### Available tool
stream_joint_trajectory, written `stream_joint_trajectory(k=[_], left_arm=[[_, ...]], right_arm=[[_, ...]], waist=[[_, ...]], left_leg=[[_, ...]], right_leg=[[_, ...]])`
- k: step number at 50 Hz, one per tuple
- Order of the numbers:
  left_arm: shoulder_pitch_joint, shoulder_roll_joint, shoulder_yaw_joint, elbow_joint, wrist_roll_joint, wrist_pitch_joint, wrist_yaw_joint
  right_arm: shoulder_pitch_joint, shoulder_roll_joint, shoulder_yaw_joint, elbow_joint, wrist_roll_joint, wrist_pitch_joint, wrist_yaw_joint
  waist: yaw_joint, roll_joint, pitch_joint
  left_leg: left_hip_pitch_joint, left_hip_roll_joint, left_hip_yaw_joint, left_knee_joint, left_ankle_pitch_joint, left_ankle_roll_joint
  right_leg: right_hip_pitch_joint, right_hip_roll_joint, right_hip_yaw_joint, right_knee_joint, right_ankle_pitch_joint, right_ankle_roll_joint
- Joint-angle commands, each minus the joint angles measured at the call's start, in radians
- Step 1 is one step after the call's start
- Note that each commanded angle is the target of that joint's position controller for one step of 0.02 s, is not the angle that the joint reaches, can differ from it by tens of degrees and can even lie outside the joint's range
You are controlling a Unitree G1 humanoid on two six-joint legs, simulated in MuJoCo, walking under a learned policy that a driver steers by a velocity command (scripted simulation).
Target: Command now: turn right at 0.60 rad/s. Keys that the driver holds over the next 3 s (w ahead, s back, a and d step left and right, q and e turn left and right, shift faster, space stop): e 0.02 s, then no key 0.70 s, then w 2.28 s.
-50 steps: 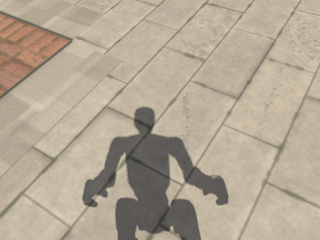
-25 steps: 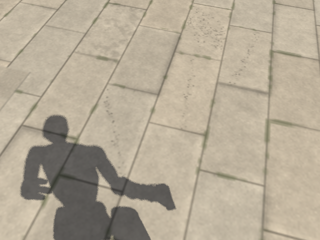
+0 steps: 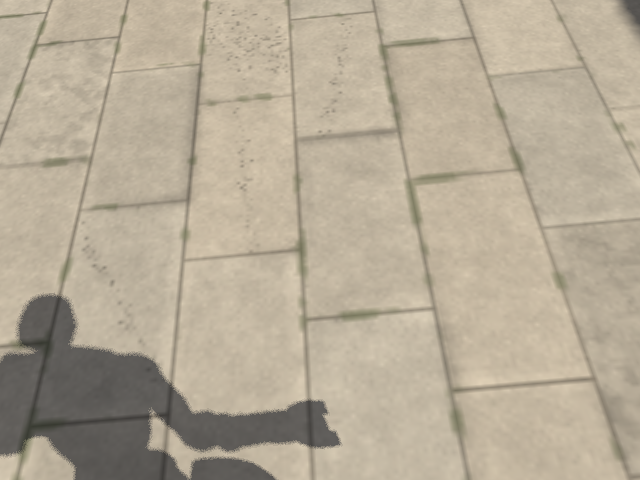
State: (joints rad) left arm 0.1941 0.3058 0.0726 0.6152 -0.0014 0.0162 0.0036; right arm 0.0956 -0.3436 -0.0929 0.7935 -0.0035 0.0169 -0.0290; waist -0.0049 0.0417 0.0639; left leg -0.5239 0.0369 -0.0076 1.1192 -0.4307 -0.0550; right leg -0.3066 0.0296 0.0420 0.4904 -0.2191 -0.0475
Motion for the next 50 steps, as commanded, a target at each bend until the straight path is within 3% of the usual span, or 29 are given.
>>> stream_joint_trajectory(k=[1,6,11,14,15,16,17,18,19,21,23,29,36,38,40,42,43,44,46,48,49,50], left_arm=[[-0.039,0.161,0.041,-0.084,0.002,-0.019,0.018],[-0.029,0.152,0.034,-0.076,0.007,-0.014,0.026],[-0.037,0.147,0.023,-0.062,0.013,-0.006,0.009],[-0.070,0.110,0.003,-0.051,0.002,-0.003,0.005],[-0.048,0.089,-0.005,-0.040,0.003,-0.007,0.006],[-0.014,0.063,-0.013,-0.035,0.020,-0.014,0.007],[0.054,0.053,-0.011,-0.030,0.024,-0.022,0.003],[0.029,0.071,-0.010,-0.026,0.032,-0.021,0.006],[-0.004,0.090,-0.003,-0.022,0.028,-0.018,0.008],[-0.040,0.089,0.000,-0.022,0.025,-0.002,0.010],[-0.032,0.075,-0.002,-0.016,0.019,0.000,0.007],[-0.011,0.053,-0.003,0.007,0.016,-0.013,0.007],[0.012,0.051,0.000,0.023,0.015,-0.014,0.017],[0.031,0.047,-0.001,0.032,0.012,-0.009,0.022],[0.037,0.046,0.001,0.025,0.004,-0.016,0.022],[0.008,0.018,-0.005,0.000,-0.011,-0.047,0.015],[-0.019,0.018,-0.005,-0.011,-0.020,-0.065,0.012],[-0.037,0.021,-0.004,-0.017,-0.022,-0.079,0.007],[0.004,0.017,-0.002,-0.005,-0.023,-0.098,-0.008],[0.140,0.031,0.013,0.060,-0.016,-0.104,-0.018],[0.234,0.083,0.031,0.079,-0.012,-0.104,-0.014],[0.328,0.190,0.060,0.089,-0.010,-0.107,-0.019]], right_arm=[[0.012,-0.088,-0.024,-0.068,0.000,-0.014,-0.004],[-0.007,-0.054,-0.006,-0.080,0.002,-0.012,0.004],[-0.008,-0.057,-0.001,-0.098,0.009,-0.021,0.017],[0.042,-0.032,0.008,-0.091,0.005,-0.035,0.030],[0.061,-0.035,0.011,-0.090,-0.009,-0.041,0.033],[0.082,-0.091,0.004,-0.099,-0.025,-0.044,0.030],[0.038,-0.135,-0.001,-0.095,-0.026,-0.042,0.027],[-0.003,-0.067,0.016,-0.103,-0.019,-0.042,0.028],[-0.025,-0.038,0.026,-0.111,-0.018,-0.045,0.031],[-0.011,-0.053,0.026,-0.112,-0.014,-0.054,0.032],[0.021,-0.054,0.029,-0.107,-0.013,-0.061,0.027],[0.045,-0.032,0.040,-0.118,-0.008,-0.050,0.021],[0.042,-0.016,0.048,-0.119,-0.007,-0.049,0.029],[0.058,-0.019,0.048,-0.109,-0.006,-0.046,0.029],[0.083,-0.046,0.040,-0.101,0.007,-0.044,0.024],[0.152,-0.083,0.029,-0.081,0.017,-0.055,0.018],[0.167,-0.103,0.023,-0.073,0.019,-0.059,0.015],[0.174,-0.111,0.019,-0.071,0.019,-0.062,0.012],[0.139,-0.108,0.019,-0.081,0.024,-0.062,0.017],[0.070,-0.076,0.028,-0.103,0.031,-0.056,0.025],[0.037,-0.021,0.045,-0.123,0.025,-0.063,0.027],[0.021,0.013,0.054,-0.169,0.023,-0.084,0.024]], waist=[[-0.016,-0.174,-0.164],[0.013,-0.185,-0.156],[0.033,-0.188,-0.125],[-0.013,-0.167,-0.131],[-0.022,-0.140,-0.140],[0.001,-0.047,-0.168],[0.082,0.119,-0.162],[0.068,0.151,-0.160],[0.052,0.127,-0.133],[0.023,0.087,-0.102],[0.014,0.043,-0.088],[-0.006,-0.043,-0.095],[-0.002,-0.057,-0.096],[-0.002,-0.041,-0.103],[-0.007,0.020,-0.025],[-0.021,0.109,0.043],[-0.026,0.120,0.082],[-0.031,0.112,0.092],[0.001,0.114,0.058],[0.073,0.093,-0.001],[0.111,-0.012,-0.033],[0.124,-0.294,-0.071]], left_leg=[[-0.069,-0.006,-0.051,0.001,0.090,-0.008],[-0.004,-0.005,-0.049,-0.225,0.104,-0.027],[0.121,-0.012,-0.030,-0.382,0.052,-0.008],[0.266,-0.023,-0.009,-0.635,0.195,0.021],[0.358,0.001,-0.034,-0.735,0.347,0.040],[0.445,0.117,-0.139,-0.741,0.543,0.079],[0.417,0.200,-0.217,-0.717,0.615,0.172],[0.322,0.217,-0.253,-0.754,0.464,0.224],[0.300,0.164,-0.211,-0.757,0.349,0.188],[0.285,0.095,-0.141,-0.737,0.252,0.120],[0.286,0.068,-0.107,-0.713,0.236,0.098],[0.327,0.041,-0.076,-0.662,0.282,0.099],[0.324,0.025,-0.064,-0.655,0.301,0.095],[0.316,0.010,-0.061,-0.674,0.088,0.108],[0.285,0.048,-0.147,-0.735,-0.211,0.166],[0.319,0.202,-0.376,-0.866,-0.382,0.262],[0.313,0.272,-0.470,-0.904,-0.383,0.302],[0.305,0.292,-0.491,-0.912,-0.338,0.314],[0.285,0.255,-0.393,-0.891,-0.218,0.281],[0.120,0.136,-0.212,-0.791,-0.057,0.203],[0.037,0.053,-0.100,-0.599,0.044,0.144],[-0.141,-0.077,0.044,-0.252,0.039,0.070]], right_leg=[[0.167,-0.223,0.263,-0.159,0.335,-0.181],[0.165,-0.216,0.274,-0.150,0.230,-0.183],[0.100,-0.218,0.320,-0.124,0.193,-0.192],[0.076,-0.184,0.318,-0.070,0.226,-0.152],[0.045,-0.154,0.305,-0.060,0.188,-0.107],[0.000,-0.092,0.249,0.017,0.074,-0.045],[-0.024,0.009,0.129,0.058,-0.095,0.005],[0.051,-0.013,0.101,0.033,-0.110,0.041],[0.079,-0.018,0.101,0.016,-0.055,0.045],[0.078,-0.019,0.115,0.009,0.035,0.029],[0.077,-0.028,0.132,-0.008,0.077,0.013],[0.060,-0.036,0.147,-0.016,0.131,0.015],[0.088,-0.044,0.153,-0.013,0.168,0.023],[0.080,-0.014,0.121,0.001,-0.033,0.015],[-0.036,0.021,0.073,0.056,-0.305,0.002],[-0.170,0.027,-0.002,0.196,-0.266,0.008],[-0.209,-0.003,-0.021,0.227,-0.229,0.009],[-0.216,-0.028,-0.011,0.242,-0.227,0.003],[-0.114,-0.038,-0.032,0.148,-0.232,-0.020],[0.227,-0.001,-0.051,0.007,-0.041,-0.026],[0.331,-0.092,0.114,-0.071,-0.102,-0.062],[0.459,-0.290,0.488,-0.214,-0.193,-0.180]])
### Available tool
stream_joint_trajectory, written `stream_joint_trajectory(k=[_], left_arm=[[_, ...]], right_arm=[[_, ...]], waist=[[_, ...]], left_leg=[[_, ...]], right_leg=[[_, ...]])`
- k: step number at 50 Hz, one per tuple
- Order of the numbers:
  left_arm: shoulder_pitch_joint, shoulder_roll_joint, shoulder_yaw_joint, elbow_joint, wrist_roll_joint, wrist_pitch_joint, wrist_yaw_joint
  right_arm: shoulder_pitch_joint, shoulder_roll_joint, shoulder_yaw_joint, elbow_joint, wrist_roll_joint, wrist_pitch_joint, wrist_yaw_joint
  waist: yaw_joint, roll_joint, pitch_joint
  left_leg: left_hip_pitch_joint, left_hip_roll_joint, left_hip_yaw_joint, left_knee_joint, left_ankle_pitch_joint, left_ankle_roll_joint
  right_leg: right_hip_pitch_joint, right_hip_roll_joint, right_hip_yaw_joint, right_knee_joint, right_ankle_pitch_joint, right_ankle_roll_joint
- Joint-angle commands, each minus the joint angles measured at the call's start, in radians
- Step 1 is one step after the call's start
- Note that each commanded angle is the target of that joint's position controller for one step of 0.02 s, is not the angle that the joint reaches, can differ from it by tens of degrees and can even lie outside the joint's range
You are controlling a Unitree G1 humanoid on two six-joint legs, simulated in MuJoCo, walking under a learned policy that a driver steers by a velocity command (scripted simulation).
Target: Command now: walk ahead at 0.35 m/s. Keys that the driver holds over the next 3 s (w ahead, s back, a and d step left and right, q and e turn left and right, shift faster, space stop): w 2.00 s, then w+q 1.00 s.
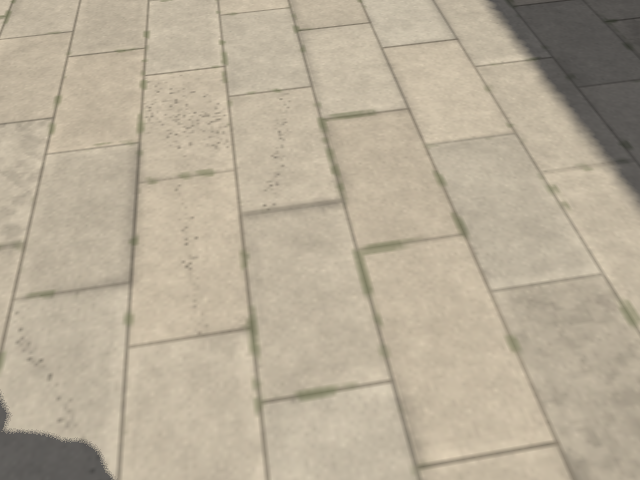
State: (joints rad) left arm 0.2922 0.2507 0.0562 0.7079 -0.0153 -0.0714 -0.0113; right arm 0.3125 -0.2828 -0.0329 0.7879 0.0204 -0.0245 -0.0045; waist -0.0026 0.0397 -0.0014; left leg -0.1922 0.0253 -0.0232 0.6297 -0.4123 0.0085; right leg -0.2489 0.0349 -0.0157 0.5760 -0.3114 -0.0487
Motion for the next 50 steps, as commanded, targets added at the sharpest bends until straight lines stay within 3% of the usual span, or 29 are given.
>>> stream_joint_trajectory(k=[1,2,4,5,7,9,12,14,17,19,20,21,22,23,24,25,26,27,28,31,34,38,42,44,46,47,48,49,50], left_arm=[[0.249,0.210,0.063,-0.009,0.009,-0.026,-0.008],[0.208,0.163,0.046,-0.015,0.012,-0.033,-0.005],[0.159,0.138,0.035,-0.027,0.014,-0.030,-0.002],[0.139,0.120,0.026,-0.028,0.017,-0.025,-0.001],[0.136,0.108,0.019,-0.023,0.014,-0.014,0.002],[0.142,0.125,0.020,-0.012,0.004,-0.007,0.011],[0.156,0.162,0.025,0.009,0.006,-0.002,0.024],[0.181,0.184,0.030,0.030,0.000,-0.004,0.024],[0.167,0.193,0.035,0.053,-0.011,-0.003,0.024],[0.147,0.215,0.043,0.056,-0.004,0.006,0.026],[0.136,0.212,0.042,0.056,0.001,0.015,0.029],[0.136,0.195,0.033,0.046,0.011,0.017,0.033],[0.246,0.078,-0.001,0.016,0.023,0.009,0.028],[0.286,0.058,-0.015,0.041,0.003,-0.012,0.021],[0.172,0.157,0.013,0.020,-0.030,-0.024,0.013],[0.068,0.175,0.014,-0.010,-0.037,-0.032,0.011],[0.022,0.162,0.011,-0.019,-0.021,-0.034,0.015],[0.028,0.157,0.017,-0.013,-0.004,-0.026,0.019],[0.061,0.141,0.016,0.000,-0.002,-0.014,0.019],[0.061,0.109,0.009,0.005,0.007,0.011,0.027],[-0.057,0.104,0.005,-0.031,0.018,0.004,0.029],[-0.202,0.070,-0.010,-0.063,0.011,-0.019,0.010],[-0.320,0.072,-0.014,-0.106,-0.001,-0.031,-0.017],[-0.346,0.082,-0.012,-0.126,-0.002,-0.036,-0.031],[-0.304,0.106,-0.003,-0.122,-0.001,-0.038,-0.038],[-0.231,0.131,0.009,-0.104,0.002,-0.039,-0.036],[-0.082,0.175,0.033,-0.061,0.004,-0.039,-0.027],[0.108,0.247,0.055,-0.025,0.017,-0.035,-0.015],[0.160,0.328,0.073,-0.004,0.019,-0.030,-0.016]], right_arm=[[-0.204,-0.106,-0.022,-0.171,0.010,-0.058,-0.004],[-0.170,-0.125,-0.032,-0.159,0.026,-0.067,0.004],[-0.171,-0.101,-0.027,-0.145,0.014,-0.076,0.018],[-0.183,-0.100,-0.031,-0.144,0.004,-0.075,0.026],[-0.186,-0.068,-0.023,-0.141,0.002,-0.069,0.044],[-0.238,-0.044,-0.013,-0.157,-0.006,-0.066,0.051],[-0.345,-0.019,0.002,-0.190,-0.004,-0.075,0.059],[-0.384,-0.039,-0.002,-0.204,0.002,-0.077,0.062],[-0.382,-0.077,-0.016,-0.215,0.006,-0.081,0.065],[-0.299,-0.114,-0.035,-0.200,0.000,-0.079,0.058],[-0.169,-0.144,-0.055,-0.165,-0.001,-0.073,0.048],[-0.007,-0.178,-0.071,-0.127,-0.001,-0.066,0.035],[0.121,-0.281,-0.091,-0.110,-0.031,-0.062,0.025],[0.147,-0.232,-0.077,-0.092,-0.022,-0.064,0.036],[0.063,-0.174,-0.060,-0.098,-0.010,-0.063,0.034],[-0.002,-0.144,-0.052,-0.104,-0.008,-0.061,0.030],[-0.058,-0.128,-0.045,-0.104,-0.019,-0.063,0.033],[-0.095,-0.103,-0.039,-0.108,-0.033,-0.071,0.037],[-0.114,-0.094,-0.038,-0.107,-0.037,-0.076,0.038],[-0.102,-0.105,-0.043,-0.077,-0.023,-0.097,0.040],[-0.055,-0.130,-0.048,-0.051,-0.020,-0.094,0.027],[0.016,-0.156,-0.051,-0.024,-0.007,-0.078,0.016],[0.099,-0.169,-0.052,0.015,-0.002,-0.054,0.013],[0.114,-0.176,-0.054,0.029,-0.001,-0.039,0.009],[0.102,-0.190,-0.059,0.032,0.000,-0.028,0.003],[0.082,-0.200,-0.061,0.029,0.000,-0.024,0.000],[0.067,-0.186,-0.053,0.024,-0.003,-0.019,-0.002],[0.064,-0.139,-0.031,-0.005,-0.024,-0.024,-0.005],[0.199,-0.014,0.007,-0.025,-0.023,-0.048,0.007]], waist=[[0.128,-0.285,0.007],[0.089,-0.196,0.044],[0.066,-0.095,0.056],[0.055,-0.096,0.061],[0.046,-0.121,0.058],[0.057,-0.105,0.074],[0.085,-0.123,0.099],[0.091,-0.138,0.112],[0.054,-0.141,0.114],[-0.003,-0.162,0.033],[-0.074,-0.158,-0.055],[-0.147,-0.143,-0.162],[-0.116,0.102,-0.343],[-0.103,0.252,-0.470],[-0.105,0.151,-0.271],[-0.087,0.065,-0.136],[-0.048,-0.008,-0.053],[-0.009,0.007,-0.028],[0.017,0.033,-0.027],[0.038,0.027,0.005],[0.007,-0.001,0.044],[-0.056,-0.011,0.061],[-0.102,-0.006,0.083],[-0.095,0.008,0.079],[-0.057,0.033,0.045],[-0.009,0.047,-0.005],[0.069,0.034,-0.105],[0.140,-0.043,-0.265],[0.071,-0.308,-0.392]], left_leg=[[-0.612,-0.061,-0.035,0.445,-0.159,0.003],[-0.687,-0.013,-0.071,0.545,-0.119,0.026],[-0.728,0.045,-0.054,0.535,0.041,0.053],[-0.700,0.069,-0.047,0.499,0.097,0.051],[-0.645,0.074,-0.003,0.428,0.166,0.026],[-0.615,0.065,0.029,0.303,0.238,-0.006],[-0.485,0.028,0.064,0.059,0.393,-0.024],[-0.417,0.009,0.066,-0.017,0.441,-0.016],[-0.394,0.004,0.039,-0.086,0.425,0.031],[-0.267,-0.039,0.069,-0.090,0.369,0.071],[-0.094,-0.070,0.097,-0.098,0.362,0.100],[0.169,-0.020,0.050,-0.064,0.373,0.132],[0.562,0.261,-0.371,-0.079,0.248,0.267],[0.642,0.369,-0.788,-0.309,0.013,0.345],[0.502,0.338,-0.697,-0.361,-0.117,0.291],[0.332,0.303,-0.541,-0.375,-0.079,0.256],[0.169,0.264,-0.431,-0.400,0.037,0.240],[0.067,0.220,-0.350,-0.422,0.132,0.227],[0.005,0.197,-0.304,-0.452,0.171,0.229],[-0.069,0.180,-0.204,-0.511,0.266,0.255],[-0.029,0.167,-0.141,-0.530,0.348,0.250],[0.021,0.134,-0.057,-0.520,0.397,0.205],[0.161,0.182,-0.071,-0.468,0.417,0.204],[0.242,0.215,-0.088,-0.419,0.483,0.193],[0.291,0.228,-0.090,-0.349,0.637,0.172],[0.291,0.211,-0.072,-0.260,0.809,0.157],[0.239,0.161,-0.028,-0.084,0.903,0.129],[0.033,0.110,0.008,0.207,0.685,0.094],[-0.402,-0.082,0.020,0.566,-0.007,0.021]], right_leg=[[0.429,-0.390,0.731,-0.355,-0.064,-0.269],[0.439,-0.385,0.650,-0.332,-0.031,-0.261],[0.424,-0.327,0.483,-0.350,0.053,-0.210],[0.393,-0.299,0.412,-0.366,0.155,-0.186],[0.336,-0.258,0.301,-0.398,0.290,-0.170],[0.288,-0.231,0.221,-0.420,0.349,-0.166],[0.192,-0.199,0.140,-0.446,0.336,-0.146],[0.177,-0.224,0.141,-0.461,0.314,-0.145],[0.262,-0.272,0.135,-0.418,0.421,-0.118],[0.318,-0.268,0.109,-0.285,0.737,-0.090],[0.298,-0.235,0.076,-0.123,0.887,-0.068],[0.155,-0.197,0.057,0.095,0.821,-0.037],[-0.199,-0.064,0.031,0.520,0.319,0.024],[-0.362,0.043,0.157,0.734,-0.245,0.039],[-0.484,-0.027,0.174,0.808,-0.206,0.030],[-0.493,-0.080,0.131,0.774,-0.117,0.016],[-0.458,-0.124,0.107,0.709,-0.041,0.015],[-0.395,-0.160,0.114,0.651,0.012,0.013],[-0.341,-0.175,0.116,0.630,0.041,0.017],[-0.346,-0.191,0.099,0.549,0.094,0.044],[-0.436,-0.200,0.092,0.381,0.254,0.070],[-0.393,-0.156,0.043,0.108,0.444,0.068],[-0.422,-0.125,0.031,-0.017,0.418,0.051],[-0.433,-0.110,0.032,-0.056,0.336,0.028],[-0.355,-0.083,0.017,-0.084,0.251,-0.002],[-0.238,-0.051,-0.010,-0.102,0.229,-0.024],[-0.017,-0.036,-0.026,-0.124,0.267,-0.059],[0.312,-0.198,0.144,-0.064,0.327,-0.128],[0.676,-0.432,0.629,-0.135,0.142,-0.299]])
Over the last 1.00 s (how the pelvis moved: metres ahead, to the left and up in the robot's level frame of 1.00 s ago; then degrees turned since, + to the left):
0.08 0.00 -0.01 -6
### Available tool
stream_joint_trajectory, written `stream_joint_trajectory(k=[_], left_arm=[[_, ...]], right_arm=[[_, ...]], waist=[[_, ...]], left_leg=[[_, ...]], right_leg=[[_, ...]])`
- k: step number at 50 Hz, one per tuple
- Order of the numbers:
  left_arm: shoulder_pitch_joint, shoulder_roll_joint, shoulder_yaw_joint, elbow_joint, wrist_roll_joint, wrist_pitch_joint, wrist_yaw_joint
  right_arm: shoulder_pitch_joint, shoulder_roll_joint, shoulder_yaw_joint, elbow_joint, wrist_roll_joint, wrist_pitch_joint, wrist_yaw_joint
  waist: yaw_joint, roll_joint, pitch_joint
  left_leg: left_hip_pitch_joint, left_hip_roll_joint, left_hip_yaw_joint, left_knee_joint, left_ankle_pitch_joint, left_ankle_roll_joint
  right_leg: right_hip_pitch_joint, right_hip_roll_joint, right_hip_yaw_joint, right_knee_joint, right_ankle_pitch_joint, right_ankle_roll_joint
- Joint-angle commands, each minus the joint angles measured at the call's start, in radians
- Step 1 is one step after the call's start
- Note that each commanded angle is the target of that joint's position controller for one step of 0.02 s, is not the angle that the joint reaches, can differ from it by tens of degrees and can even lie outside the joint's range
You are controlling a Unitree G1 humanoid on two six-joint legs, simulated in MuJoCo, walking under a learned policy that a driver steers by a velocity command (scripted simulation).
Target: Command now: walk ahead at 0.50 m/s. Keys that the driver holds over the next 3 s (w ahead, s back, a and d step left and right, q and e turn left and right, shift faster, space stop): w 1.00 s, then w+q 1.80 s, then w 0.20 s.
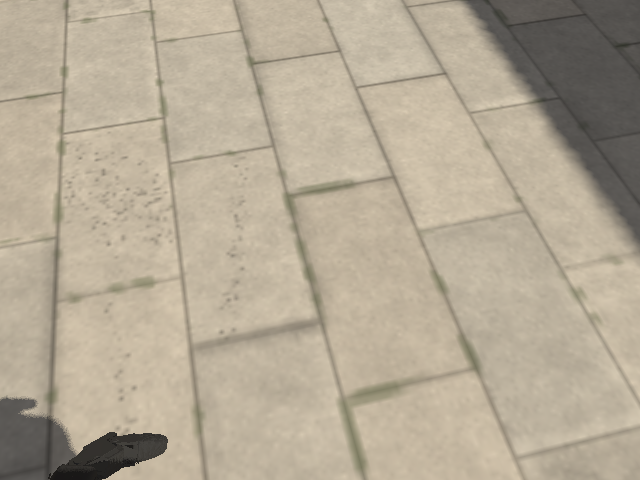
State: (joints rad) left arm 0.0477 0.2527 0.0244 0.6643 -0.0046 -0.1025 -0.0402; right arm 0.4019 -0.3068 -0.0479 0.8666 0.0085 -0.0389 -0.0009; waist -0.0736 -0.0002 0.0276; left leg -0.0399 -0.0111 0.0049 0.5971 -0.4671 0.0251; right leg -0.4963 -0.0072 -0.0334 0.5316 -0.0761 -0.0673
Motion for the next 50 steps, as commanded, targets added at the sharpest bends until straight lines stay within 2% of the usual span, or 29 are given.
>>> stream_joint_trajectory(k=[1,2,3,4,5,8,11,14,16,19,21,22,23,24,25,26,27,28,29,30,31,32,34,37,40,42,46,48,50], left_arm=[[0.419,0.214,0.079,0.037,-0.004,0.006,0.015],[0.347,0.179,0.064,0.031,-0.003,0.008,0.020],[0.282,0.162,0.057,0.024,0.001,0.011,0.022],[0.233,0.140,0.050,0.022,0.005,0.011,0.018],[0.206,0.120,0.043,0.019,0.014,0.007,0.017],[0.190,0.137,0.051,0.039,0.002,-0.010,0.013],[0.209,0.166,0.060,0.067,0.002,-0.009,0.024],[0.242,0.184,0.063,0.089,-0.005,0.000,0.032],[0.288,0.202,0.068,0.114,-0.012,0.005,0.033],[0.316,0.212,0.073,0.143,-0.020,0.019,0.036],[0.313,0.221,0.077,0.155,-0.021,0.031,0.042],[0.301,0.226,0.079,0.158,-0.021,0.037,0.044],[0.284,0.223,0.077,0.157,-0.019,0.043,0.046],[0.293,0.187,0.062,0.154,-0.009,0.046,0.048],[0.370,0.104,0.033,0.123,0.008,0.036,0.047],[0.426,0.058,0.016,0.131,0.002,0.016,0.042],[0.343,0.161,0.042,0.126,-0.024,0.003,0.034],[0.262,0.185,0.048,0.100,-0.035,-0.005,0.031],[0.219,0.176,0.047,0.093,-0.022,-0.005,0.037],[0.216,0.166,0.051,0.093,-0.010,0.001,0.039],[0.238,0.151,0.050,0.100,-0.009,0.011,0.039],[0.256,0.132,0.048,0.109,-0.009,0.021,0.040],[0.241,0.113,0.045,0.105,-0.003,0.035,0.045],[0.146,0.101,0.042,0.075,0.005,0.035,0.046],[0.055,0.076,0.033,0.054,0.001,0.024,0.035],[-0.014,0.067,0.027,0.035,-0.004,0.018,0.025],[-0.112,0.071,0.024,-0.007,-0.012,0.006,0.002],[-0.117,0.084,0.026,-0.017,-0.012,0.002,-0.009],[-0.040,0.117,0.041,0.001,-0.009,0.000,-0.011]], right_arm=[[0.049,-0.087,0.002,-0.088,0.010,-0.054,0.009],[-0.055,-0.139,-0.014,-0.123,0.035,-0.067,0.014],[-0.113,-0.128,-0.010,-0.138,0.030,-0.072,0.012],[-0.142,-0.118,-0.013,-0.144,0.012,-0.070,0.011],[-0.124,-0.108,-0.016,-0.140,0.006,-0.060,0.012],[-0.090,-0.055,-0.005,-0.131,0.002,-0.028,0.010],[-0.190,-0.041,0.002,-0.163,-0.007,-0.025,0.007],[-0.298,-0.024,0.010,-0.185,-0.003,-0.037,0.017],[-0.361,-0.027,0.010,-0.203,0.003,-0.042,0.025],[-0.413,-0.048,0.003,-0.229,0.008,-0.048,0.038],[-0.400,-0.065,-0.004,-0.232,0.006,-0.052,0.044],[-0.363,-0.076,-0.010,-0.224,0.005,-0.054,0.045],[-0.272,-0.099,-0.025,-0.199,0.001,-0.054,0.041],[-0.116,-0.149,-0.050,-0.154,0.000,-0.053,0.032],[0.014,-0.246,-0.072,-0.140,-0.020,-0.049,0.024],[0.055,-0.246,-0.071,-0.125,-0.008,-0.043,0.030],[0.024,-0.167,-0.048,-0.130,0.002,-0.045,0.031],[-0.048,-0.142,-0.038,-0.141,0.004,-0.046,0.030],[-0.110,-0.120,-0.031,-0.149,-0.004,-0.046,0.030],[-0.150,-0.095,-0.024,-0.154,-0.014,-0.049,0.033],[-0.170,-0.080,-0.021,-0.154,-0.020,-0.054,0.034],[-0.173,-0.077,-0.021,-0.149,-0.017,-0.060,0.034],[-0.159,-0.093,-0.027,-0.130,-0.011,-0.071,0.030],[-0.115,-0.111,-0.032,-0.100,-0.009,-0.066,0.016],[-0.081,-0.121,-0.033,-0.078,-0.003,-0.056,0.006],[-0.042,-0.132,-0.034,-0.056,0.002,-0.051,0.002],[0.018,-0.139,-0.038,-0.014,0.007,-0.029,-0.002],[0.016,-0.147,-0.043,-0.002,0.010,-0.019,-0.007],[-0.009,-0.163,-0.049,-0.002,0.011,-0.011,-0.012]], waist=[[0.194,-0.200,-0.428],[0.190,-0.152,-0.262],[0.160,-0.070,-0.177],[0.130,-0.039,-0.105],[0.094,-0.057,-0.086],[0.051,-0.067,-0.052],[0.069,-0.054,-0.008],[0.109,-0.053,0.014],[0.137,-0.055,0.021],[0.141,-0.063,0.036],[0.121,-0.071,0.027],[0.096,-0.079,0.006],[0.041,-0.073,-0.048],[-0.022,-0.044,-0.156],[-0.024,0.136,-0.319],[-0.011,0.313,-0.400],[-0.033,0.200,-0.297],[-0.015,0.141,-0.175],[0.011,0.075,-0.108],[0.043,0.077,-0.069],[0.068,0.099,-0.068],[0.080,0.102,-0.069],[0.088,0.084,-0.048],[0.066,0.053,-0.016],[0.033,0.057,0.006],[0.006,0.053,0.025],[-0.020,0.052,0.054],[-0.002,0.064,0.048],[0.051,0.089,-0.005]], left_leg=[[-0.682,-0.022,-0.137,0.714,-0.102,0.008],[-0.748,0.031,-0.121,0.732,-0.030,0.016],[-0.728,0.080,-0.091,0.686,0.056,0.016],[-0.697,0.108,-0.079,0.617,0.108,0.006],[-0.634,0.132,-0.085,0.580,0.145,0.000],[-0.576,0.146,-0.066,0.491,0.186,-0.032],[-0.610,0.152,-0.055,0.313,0.340,-0.052],[-0.563,0.122,-0.027,0.104,0.509,-0.047],[-0.544,0.103,-0.017,0.029,0.550,-0.043],[-0.566,0.095,-0.035,-0.041,0.504,-0.011],[-0.537,0.085,-0.029,-0.069,0.431,0.016],[-0.477,0.068,-0.011,-0.084,0.399,0.030],[-0.344,0.036,0.022,-0.109,0.390,0.052],[-0.113,0.047,0.013,-0.092,0.408,0.083],[0.254,0.284,-0.320,-0.081,0.366,0.197],[0.404,0.392,-0.704,-0.253,0.159,0.287],[0.339,0.372,-0.667,-0.296,0.029,0.250],[0.207,0.346,-0.537,-0.313,0.066,0.217],[0.078,0.308,-0.440,-0.336,0.159,0.203],[-0.018,0.275,-0.368,-0.365,0.254,0.197],[-0.074,0.251,-0.323,-0.393,0.312,0.194],[-0.100,0.238,-0.285,-0.417,0.355,0.202],[-0.125,0.231,-0.221,-0.448,0.444,0.215],[-0.089,0.221,-0.157,-0.468,0.529,0.209],[-0.077,0.189,-0.090,-0.477,0.523,0.179],[-0.051,0.193,-0.077,-0.478,0.499,0.174],[0.074,0.246,-0.090,-0.428,0.538,0.174],[0.133,0.272,-0.098,-0.382,0.612,0.161],[0.155,0.267,-0.087,-0.287,0.839,0.140]], right_leg=[[0.931,-0.390,0.756,-0.185,-0.204,-0.273],[0.807,-0.352,0.593,-0.206,-0.167,-0.225],[0.665,-0.310,0.476,-0.225,-0.070,-0.199],[0.540,-0.272,0.399,-0.258,0.020,-0.189],[0.458,-0.244,0.346,-0.292,0.066,-0.181],[0.338,-0.224,0.252,-0.370,0.138,-0.200],[0.317,-0.198,0.169,-0.407,0.147,-0.189],[0.319,-0.164,0.100,-0.412,0.115,-0.151],[0.356,-0.181,0.101,-0.402,0.077,-0.143],[0.455,-0.231,0.123,-0.358,0.069,-0.125],[0.509,-0.256,0.135,-0.310,0.120,-0.107],[0.523,-0.252,0.129,-0.263,0.206,-0.095],[0.513,-0.218,0.096,-0.147,0.352,-0.073],[0.434,-0.161,0.052,0.055,0.372,-0.041],[0.122,-0.053,-0.005,0.430,0.074,0.022],[-0.134,0.071,0.088,0.653,-0.512,0.052],[-0.248,0.012,0.161,0.753,-0.494,0.040],[-0.283,-0.040,0.127,0.740,-0.397,0.025],[-0.251,-0.082,0.106,0.692,-0.309,0.026],[-0.203,-0.113,0.108,0.638,-0.246,0.030],[-0.144,-0.130,0.113,0.613,-0.207,0.036],[-0.117,-0.133,0.108,0.594,-0.186,0.044],[-0.133,-0.137,0.099,0.538,-0.136,0.063],[-0.205,-0.139,0.095,0.382,0.001,0.086],[-0.177,-0.115,0.069,0.195,0.145,0.085],[-0.160,-0.096,0.050,0.104,0.189,0.082],[-0.191,-0.072,0.045,0.006,0.139,0.057],[-0.176,-0.061,0.046,-0.025,0.070,0.031],[-0.040,-0.020,0.013,-0.043,0.002,0.000]])
Over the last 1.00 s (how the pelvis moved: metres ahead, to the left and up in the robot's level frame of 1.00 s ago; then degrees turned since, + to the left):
0.53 0.01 -0.01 0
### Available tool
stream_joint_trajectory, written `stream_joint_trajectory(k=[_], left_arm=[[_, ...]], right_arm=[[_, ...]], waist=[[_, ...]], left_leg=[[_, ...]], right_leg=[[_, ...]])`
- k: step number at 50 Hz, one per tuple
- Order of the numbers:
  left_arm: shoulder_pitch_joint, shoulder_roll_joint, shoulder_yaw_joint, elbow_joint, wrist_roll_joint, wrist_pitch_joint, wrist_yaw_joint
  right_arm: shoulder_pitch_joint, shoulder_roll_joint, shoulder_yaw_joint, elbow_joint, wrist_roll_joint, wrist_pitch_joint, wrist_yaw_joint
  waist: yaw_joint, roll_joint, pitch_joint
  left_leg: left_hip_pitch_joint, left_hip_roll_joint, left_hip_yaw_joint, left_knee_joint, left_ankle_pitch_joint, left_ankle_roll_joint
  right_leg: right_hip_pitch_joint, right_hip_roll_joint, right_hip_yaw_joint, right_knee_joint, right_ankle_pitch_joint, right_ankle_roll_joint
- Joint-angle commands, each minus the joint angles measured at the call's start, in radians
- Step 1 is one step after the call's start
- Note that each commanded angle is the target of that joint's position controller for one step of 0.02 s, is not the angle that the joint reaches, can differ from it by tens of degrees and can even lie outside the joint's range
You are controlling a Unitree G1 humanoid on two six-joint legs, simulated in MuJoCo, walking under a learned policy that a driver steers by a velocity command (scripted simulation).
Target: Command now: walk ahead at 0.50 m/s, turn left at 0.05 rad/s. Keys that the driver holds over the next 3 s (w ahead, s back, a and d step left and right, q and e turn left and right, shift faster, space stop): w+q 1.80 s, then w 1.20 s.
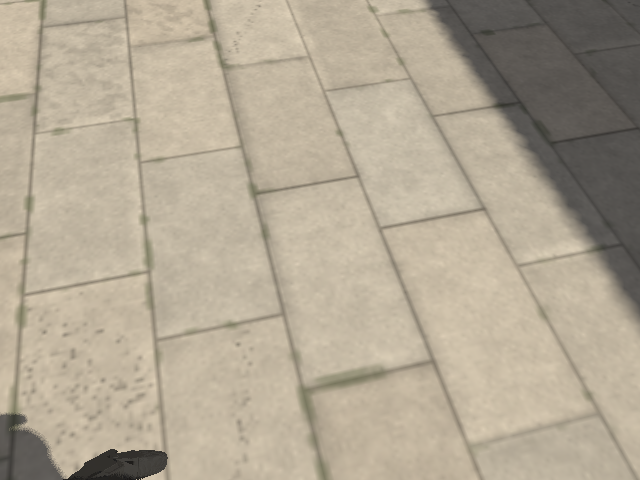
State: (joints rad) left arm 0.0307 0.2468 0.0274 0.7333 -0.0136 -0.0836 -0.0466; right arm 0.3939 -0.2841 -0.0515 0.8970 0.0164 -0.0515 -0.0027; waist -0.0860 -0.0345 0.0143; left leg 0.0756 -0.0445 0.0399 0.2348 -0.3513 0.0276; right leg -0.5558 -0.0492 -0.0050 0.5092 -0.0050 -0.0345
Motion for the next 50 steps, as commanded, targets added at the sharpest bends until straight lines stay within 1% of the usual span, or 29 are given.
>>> stream_joint_trajectory(k=[1,2,3,4,5,6,7,8,9,11,13,18,21,23,26,27,28,29,30,31,32,33,34,35,36,39,44,47,50], left_arm=[[0.092,0.154,0.057,-0.035,0.004,-0.021,0.002],[0.264,0.207,0.080,0.010,0.012,-0.021,0.013],[0.397,0.310,0.104,0.027,0.032,-0.017,0.024],[0.419,0.254,0.090,0.039,0.017,-0.010,0.024],[0.357,0.191,0.070,0.032,0.009,-0.008,0.028],[0.287,0.158,0.060,0.024,0.010,-0.008,0.032],[0.224,0.126,0.051,0.027,0.014,-0.012,0.029],[0.180,0.097,0.043,0.026,0.019,-0.021,0.027],[0.156,0.093,0.044,0.031,0.026,-0.027,0.026],[0.144,0.105,0.051,0.048,0.029,-0.041,0.025],[0.149,0.124,0.059,0.066,0.034,-0.045,0.031],[0.179,0.159,0.067,0.093,0.027,-0.033,0.054],[0.239,0.184,0.076,0.119,0.015,-0.014,0.060],[0.263,0.196,0.083,0.132,0.004,0.004,0.062],[0.239,0.231,0.095,0.127,-0.008,0.028,0.068],[0.226,0.243,0.098,0.122,-0.011,0.036,0.071],[0.205,0.245,0.097,0.117,-0.015,0.043,0.073],[0.208,0.222,0.086,0.106,-0.005,0.039,0.076],[0.301,0.069,0.039,0.052,0.037,0.015,0.060],[0.236,0.107,0.035,0.037,0.007,-0.030,0.045],[0.124,0.169,0.052,0.006,-0.034,-0.057,0.035],[0.103,0.160,0.047,-0.003,-0.031,-0.070,0.037],[0.103,0.162,0.051,0.009,-0.004,-0.071,0.045],[0.122,0.176,0.060,0.016,0.011,-0.061,0.047],[0.137,0.176,0.064,0.017,0.015,-0.047,0.045],[0.112,0.133,0.055,0.001,0.030,-0.020,0.048],[-0.064,0.093,0.036,-0.054,0.019,-0.022,0.039],[-0.119,0.115,0.040,-0.083,0.007,-0.031,0.029],[-0.101,0.152,0.054,-0.087,0.005,-0.046,0.019]], right_arm=[[-0.016,-0.180,-0.042,-0.034,0.004,0.007,-0.010],[-0.021,-0.152,-0.027,-0.047,-0.004,0.007,-0.011],[0.061,-0.052,0.004,-0.079,-0.018,-0.009,-0.005],[0.088,-0.039,0.011,-0.060,0.000,-0.029,0.000],[0.003,-0.148,-0.020,-0.074,0.029,-0.041,0.004],[-0.069,-0.154,-0.024,-0.096,0.037,-0.044,0.004],[-0.101,-0.138,-0.025,-0.099,0.028,-0.039,0.000],[-0.092,-0.128,-0.033,-0.092,0.018,-0.024,-0.005],[-0.058,-0.104,-0.032,-0.080,0.017,-0.008,-0.005],[-0.043,-0.064,-0.029,-0.079,0.016,0.015,-0.007],[-0.083,-0.061,-0.032,-0.100,0.012,0.025,-0.011],[-0.228,-0.034,-0.022,-0.149,0.003,0.009,0.018],[-0.326,-0.022,-0.013,-0.196,0.003,0.009,0.037],[-0.365,-0.028,-0.013,-0.228,0.004,0.010,0.049],[-0.332,-0.064,-0.031,-0.253,0.004,0.017,0.060],[-0.263,-0.090,-0.047,-0.243,0.005,0.021,0.060],[-0.128,-0.132,-0.073,-0.213,0.009,0.023,0.054],[0.042,-0.204,-0.109,-0.169,0.011,0.030,0.036],[0.045,-0.324,-0.130,-0.162,0.020,0.028,0.022],[0.060,-0.268,-0.107,-0.203,0.008,0.010,0.028],[0.030,-0.202,-0.087,-0.198,-0.003,-0.005,0.032],[-0.026,-0.173,-0.079,-0.203,0.000,-0.014,0.032],[-0.100,-0.139,-0.069,-0.215,0.001,-0.016,0.031],[-0.145,-0.112,-0.058,-0.233,-0.008,-0.018,0.026],[-0.162,-0.110,-0.055,-0.244,-0.013,-0.017,0.023],[-0.138,-0.149,-0.065,-0.241,-0.004,-0.021,0.005],[-0.075,-0.167,-0.071,-0.223,0.003,-0.007,-0.015],[-0.030,-0.163,-0.072,-0.203,0.009,0.000,-0.015],[-0.026,-0.155,-0.072,-0.200,0.008,0.009,-0.022]], waist=[[0.129,0.116,-0.063],[0.203,0.091,-0.189],[0.197,-0.103,-0.355],[0.200,-0.223,-0.448],[0.211,-0.124,-0.280],[0.184,-0.085,-0.164],[0.151,-0.039,-0.081],[0.117,-0.058,-0.039],[0.092,-0.076,-0.026],[0.070,-0.057,-0.002],[0.068,-0.036,0.020],[0.115,-0.009,0.051],[0.155,0.010,0.082],[0.160,0.007,0.092],[0.110,-0.034,0.038],[0.065,-0.050,-0.010],[-0.015,-0.038,-0.081],[-0.094,0.026,-0.170],[0.016,0.306,-0.235],[-0.022,0.220,-0.391],[-0.050,0.151,-0.266],[-0.011,0.087,-0.173],[0.035,0.038,-0.107],[0.071,0.055,-0.087],[0.090,0.063,-0.076],[0.098,0.055,-0.042],[0.030,0.106,-0.002],[0.009,0.121,0.001],[0.029,0.147,-0.007]], left_leg=[[0.004,0.263,-0.100,0.214,0.854,0.118],[-0.142,0.212,-0.076,0.429,0.768,0.088],[-0.526,0.074,-0.025,0.815,0.336,0.022],[-0.727,-0.016,-0.140,1.021,-0.230,0.004],[-0.818,0.050,-0.191,1.090,-0.193,0.015],[-0.822,0.105,-0.158,1.060,-0.099,0.020],[-0.788,0.140,-0.143,0.998,-0.027,0.014],[-0.736,0.169,-0.150,0.945,0.028,0.010],[-0.678,0.180,-0.151,0.932,0.063,0.003],[-0.666,0.185,-0.149,0.913,0.106,-0.011],[-0.722,0.187,-0.163,0.851,0.187,-0.023],[-0.720,0.170,-0.088,0.552,0.422,-0.021],[-0.761,0.163,-0.050,0.453,0.414,-0.003],[-0.790,0.154,-0.030,0.415,0.353,0.016],[-0.680,0.084,0.044,0.400,0.207,0.066],[-0.579,0.045,0.071,0.403,0.159,0.089],[-0.393,-0.001,0.086,0.353,0.185,0.122],[-0.094,0.019,-0.013,0.307,0.217,0.168],[0.258,0.281,-0.539,0.252,0.109,0.342],[0.353,0.386,-0.890,0.076,-0.032,0.426],[0.286,0.362,-0.760,0.044,0.030,0.362],[0.149,0.320,-0.629,0.052,0.115,0.323],[0.003,0.279,-0.526,0.047,0.228,0.293],[-0.097,0.251,-0.462,0.029,0.321,0.281],[-0.154,0.235,-0.439,0.008,0.363,0.279],[-0.260,0.203,-0.354,-0.021,0.463,0.279],[-0.335,0.126,-0.284,-0.007,0.322,0.200],[-0.291,0.153,-0.347,0.038,0.262,0.185],[-0.204,0.186,-0.436,0.130,0.258,0.169]], right_leg=[[0.202,0.052,-0.040,-0.054,-0.049,-0.059],[0.494,-0.010,0.018,-0.017,-0.010,-0.103],[0.913,-0.281,0.398,-0.005,-0.053,-0.228],[1.005,-0.388,0.714,-0.152,-0.201,-0.306],[0.873,-0.350,0.589,-0.190,-0.290,-0.248],[0.724,-0.310,0.438,-0.220,-0.279,-0.205],[0.584,-0.266,0.338,-0.268,-0.233,-0.179],[0.493,-0.228,0.253,-0.306,-0.185,-0.157],[0.428,-0.211,0.196,-0.340,-0.152,-0.149],[0.370,-0.206,0.107,-0.381,-0.057,-0.159],[0.374,-0.203,0.035,-0.397,0.008,-0.162],[0.433,-0.174,-0.119,-0.410,0.070,-0.131],[0.541,-0.213,-0.149,-0.389,0.097,-0.130],[0.628,-0.239,-0.164,-0.348,0.156,-0.120],[0.691,-0.250,-0.202,-0.197,0.533,-0.088],[0.688,-0.243,-0.214,-0.081,0.675,-0.076],[0.633,-0.213,-0.237,0.105,0.710,-0.051],[0.435,-0.169,-0.241,0.379,0.507,-0.007],[-0.039,0.021,-0.199,0.750,-0.410,0.061],[-0.186,0.095,0.059,0.903,-0.607,0.057],[-0.276,0.038,0.100,0.897,-0.518,0.028],[-0.259,-0.008,0.095,0.813,-0.430,0.009],[-0.195,-0.042,0.092,0.718,-0.377,0.014],[-0.116,-0.065,0.098,0.660,-0.339,0.021],[-0.072,-0.068,0.097,0.625,-0.321,0.032],[-0.051,-0.054,0.064,0.474,-0.241,0.082],[0.029,0.017,0.049,0.108,0.074,0.106],[0.056,0.037,0.070,0.025,0.095,0.093],[0.084,0.043,0.091,-0.027,-0.009,0.061]])
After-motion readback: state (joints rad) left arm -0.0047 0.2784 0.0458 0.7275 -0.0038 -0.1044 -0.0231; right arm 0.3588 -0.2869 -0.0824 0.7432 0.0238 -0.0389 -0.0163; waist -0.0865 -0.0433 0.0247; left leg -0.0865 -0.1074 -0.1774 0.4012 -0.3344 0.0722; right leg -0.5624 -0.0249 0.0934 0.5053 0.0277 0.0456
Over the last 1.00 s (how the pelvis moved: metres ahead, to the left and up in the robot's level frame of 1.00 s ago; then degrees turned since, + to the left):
0.54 0.04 0.01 0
